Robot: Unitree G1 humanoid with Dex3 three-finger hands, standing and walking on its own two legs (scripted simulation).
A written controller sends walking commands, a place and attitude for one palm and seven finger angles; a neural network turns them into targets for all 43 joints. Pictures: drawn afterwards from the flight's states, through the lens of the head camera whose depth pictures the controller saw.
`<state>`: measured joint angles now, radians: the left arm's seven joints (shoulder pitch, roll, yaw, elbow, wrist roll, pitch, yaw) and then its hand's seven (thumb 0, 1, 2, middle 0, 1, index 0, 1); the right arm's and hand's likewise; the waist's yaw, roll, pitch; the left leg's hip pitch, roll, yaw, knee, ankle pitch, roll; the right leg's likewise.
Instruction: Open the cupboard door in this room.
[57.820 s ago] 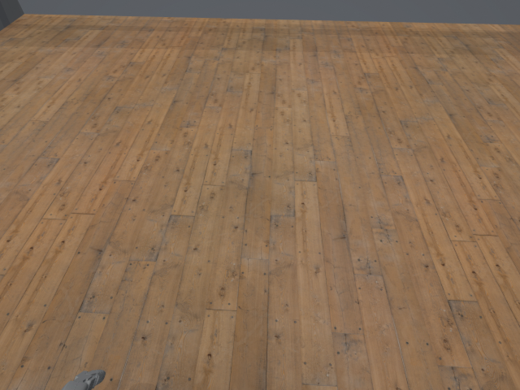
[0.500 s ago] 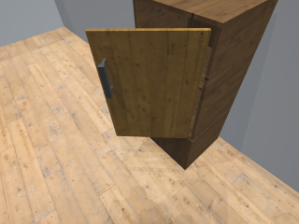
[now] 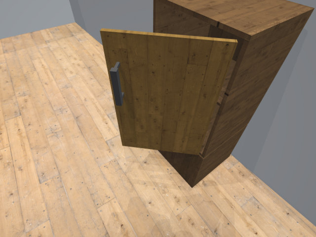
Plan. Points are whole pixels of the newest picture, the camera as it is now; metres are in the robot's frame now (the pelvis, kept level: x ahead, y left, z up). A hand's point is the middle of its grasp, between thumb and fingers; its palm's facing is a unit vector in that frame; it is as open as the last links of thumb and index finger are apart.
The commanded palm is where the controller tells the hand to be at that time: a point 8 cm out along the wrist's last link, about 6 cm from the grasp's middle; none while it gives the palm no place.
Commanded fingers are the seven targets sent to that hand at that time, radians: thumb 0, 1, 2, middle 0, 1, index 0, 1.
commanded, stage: come to a stop and stand still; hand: left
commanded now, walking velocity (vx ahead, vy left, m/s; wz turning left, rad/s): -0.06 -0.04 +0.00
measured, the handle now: (118, 84) +0.57 +0.18 +0.06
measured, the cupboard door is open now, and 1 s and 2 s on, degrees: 45 45 45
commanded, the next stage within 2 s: look again from close up in 0.94 s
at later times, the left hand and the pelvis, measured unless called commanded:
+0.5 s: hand out of the picture +0.06 +0.18 -0.17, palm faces +0.00 -0.97 -0.25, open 7.3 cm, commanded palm none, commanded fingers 0.00 0.90 0.90 -0.20 -0.30 -0.20 -0.30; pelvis +0.01 +0.00 +0.00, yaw -1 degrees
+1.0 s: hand out of the picture -0.01 +0.23 -0.16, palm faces -0.01 -0.97 -0.26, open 7.3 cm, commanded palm none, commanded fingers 0.00 0.90 0.90 -0.20 -0.30 -0.20 -0.30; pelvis -0.03 +0.03 +0.01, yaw -1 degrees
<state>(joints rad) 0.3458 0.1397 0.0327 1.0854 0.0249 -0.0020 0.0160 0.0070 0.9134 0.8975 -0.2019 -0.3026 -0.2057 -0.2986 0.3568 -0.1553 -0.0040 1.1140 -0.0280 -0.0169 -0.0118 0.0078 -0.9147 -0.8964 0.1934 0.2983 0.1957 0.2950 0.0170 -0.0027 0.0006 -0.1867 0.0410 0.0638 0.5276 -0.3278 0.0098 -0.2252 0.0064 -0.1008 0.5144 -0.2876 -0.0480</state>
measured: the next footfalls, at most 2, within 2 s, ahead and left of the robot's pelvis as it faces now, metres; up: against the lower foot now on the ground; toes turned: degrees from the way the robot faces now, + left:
none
